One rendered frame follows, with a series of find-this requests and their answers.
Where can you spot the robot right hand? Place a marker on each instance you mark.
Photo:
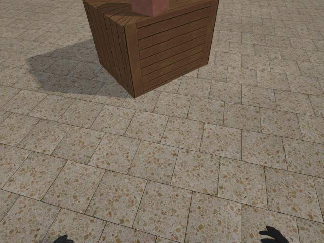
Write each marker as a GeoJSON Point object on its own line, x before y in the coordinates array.
{"type": "Point", "coordinates": [272, 232]}

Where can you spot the pedestal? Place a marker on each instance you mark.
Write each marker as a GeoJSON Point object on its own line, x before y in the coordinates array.
{"type": "Point", "coordinates": [142, 52]}

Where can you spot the carton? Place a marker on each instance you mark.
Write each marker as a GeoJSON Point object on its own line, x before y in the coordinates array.
{"type": "Point", "coordinates": [149, 7]}

